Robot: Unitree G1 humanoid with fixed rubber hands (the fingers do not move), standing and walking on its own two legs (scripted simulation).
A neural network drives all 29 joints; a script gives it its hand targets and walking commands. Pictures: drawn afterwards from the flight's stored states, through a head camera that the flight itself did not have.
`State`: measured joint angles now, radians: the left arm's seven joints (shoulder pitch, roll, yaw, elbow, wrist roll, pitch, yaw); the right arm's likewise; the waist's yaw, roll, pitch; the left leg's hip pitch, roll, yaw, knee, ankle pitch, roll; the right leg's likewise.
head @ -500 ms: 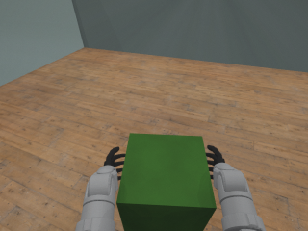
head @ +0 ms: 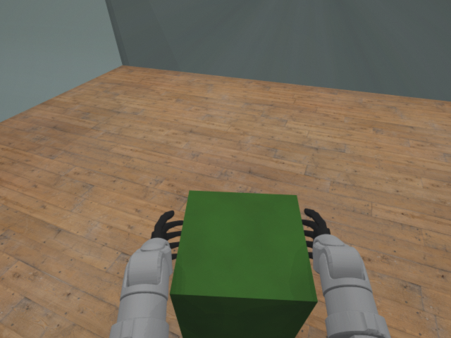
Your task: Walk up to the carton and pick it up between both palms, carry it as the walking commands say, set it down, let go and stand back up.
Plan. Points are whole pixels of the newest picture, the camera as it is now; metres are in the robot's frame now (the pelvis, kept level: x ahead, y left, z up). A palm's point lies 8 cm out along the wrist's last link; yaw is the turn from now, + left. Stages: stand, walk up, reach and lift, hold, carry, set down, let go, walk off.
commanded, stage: carry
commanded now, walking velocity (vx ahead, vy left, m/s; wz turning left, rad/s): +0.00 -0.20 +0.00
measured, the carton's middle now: (239, 271) +0.28 +0.00 -0.02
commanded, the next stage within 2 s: none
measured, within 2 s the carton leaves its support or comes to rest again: neither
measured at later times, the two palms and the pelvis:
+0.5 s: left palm (165, 255) +0.25 +0.13 +0.09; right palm (339, 245) +0.27 -0.17 +0.08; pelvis -0.01 -0.03 -0.01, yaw +3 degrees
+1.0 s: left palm (193, 284) +0.20 +0.07 +0.08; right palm (378, 265) +0.23 -0.23 +0.07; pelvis -0.05 -0.10 -0.01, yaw +5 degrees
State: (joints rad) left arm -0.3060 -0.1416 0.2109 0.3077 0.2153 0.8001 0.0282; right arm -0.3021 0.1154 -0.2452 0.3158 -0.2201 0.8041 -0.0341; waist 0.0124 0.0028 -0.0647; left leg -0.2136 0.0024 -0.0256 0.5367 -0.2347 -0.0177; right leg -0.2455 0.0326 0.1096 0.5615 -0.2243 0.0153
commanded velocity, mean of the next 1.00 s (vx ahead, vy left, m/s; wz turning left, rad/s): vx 0.00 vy -0.20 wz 0.00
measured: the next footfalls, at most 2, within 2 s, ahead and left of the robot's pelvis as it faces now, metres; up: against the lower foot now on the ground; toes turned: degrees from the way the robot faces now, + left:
left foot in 0.96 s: +0.00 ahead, +0.06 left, +0.00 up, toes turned +10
right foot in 1.16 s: +0.04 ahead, -0.23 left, +0.00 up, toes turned +0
